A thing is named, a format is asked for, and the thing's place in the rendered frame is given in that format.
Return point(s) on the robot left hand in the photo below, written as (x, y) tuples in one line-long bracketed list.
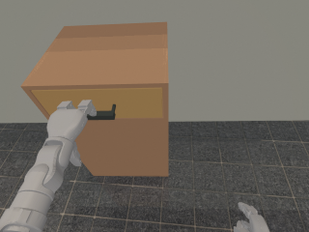
[(68, 122)]

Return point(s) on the robot left forearm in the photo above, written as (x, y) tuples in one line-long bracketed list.
[(31, 204)]

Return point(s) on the drawer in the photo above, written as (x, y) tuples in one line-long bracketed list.
[(130, 102)]

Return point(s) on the handle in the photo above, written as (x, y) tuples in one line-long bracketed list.
[(104, 114)]

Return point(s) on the cabinet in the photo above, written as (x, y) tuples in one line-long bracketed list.
[(112, 56)]

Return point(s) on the robot right hand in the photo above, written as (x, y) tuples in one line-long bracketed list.
[(256, 222)]

